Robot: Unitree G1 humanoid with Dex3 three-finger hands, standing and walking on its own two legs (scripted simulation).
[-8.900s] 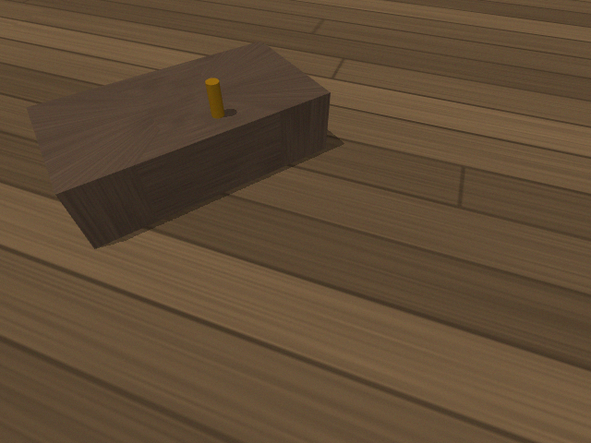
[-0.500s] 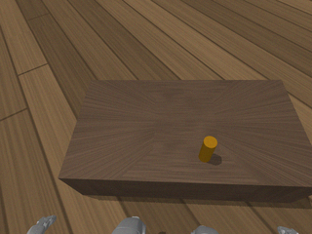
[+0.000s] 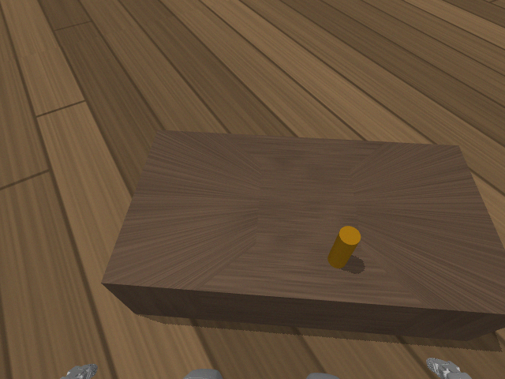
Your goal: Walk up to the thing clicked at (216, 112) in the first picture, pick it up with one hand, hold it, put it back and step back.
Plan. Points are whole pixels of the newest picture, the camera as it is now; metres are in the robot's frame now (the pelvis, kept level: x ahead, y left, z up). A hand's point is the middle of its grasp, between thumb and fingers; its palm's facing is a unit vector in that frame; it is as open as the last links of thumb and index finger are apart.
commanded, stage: walk up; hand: right
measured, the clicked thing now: (343, 248) +0.49 -0.23 -0.34
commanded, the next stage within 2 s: stand in 1.02 s
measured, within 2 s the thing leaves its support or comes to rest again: neither
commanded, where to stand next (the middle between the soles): +0.07 +0.00 m, yaw -2 degrees
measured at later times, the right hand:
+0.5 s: hand out of the picture +0.10 -0.25 -0.13, palm faces -0.02 +0.95 -0.32, open 7.4 cm
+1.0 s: hand out of the picture +0.08 -0.26 -0.13, palm faces +0.02 +0.94 -0.33, open 7.4 cm
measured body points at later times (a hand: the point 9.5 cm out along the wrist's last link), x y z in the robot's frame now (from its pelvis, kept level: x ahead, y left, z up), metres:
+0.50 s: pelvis +0.00 +0.00 +0.03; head +0.01 -0.01 +0.48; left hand +0.07 +0.31 -0.10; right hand +0.10 -0.30 -0.10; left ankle +0.02 +0.13 -0.72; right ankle +0.01 -0.15 -0.72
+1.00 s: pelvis +0.01 -0.01 +0.03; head +0.02 -0.01 +0.48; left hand +0.11 +0.29 -0.10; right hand +0.08 -0.31 -0.11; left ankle +0.02 +0.13 -0.72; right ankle +0.01 -0.15 -0.72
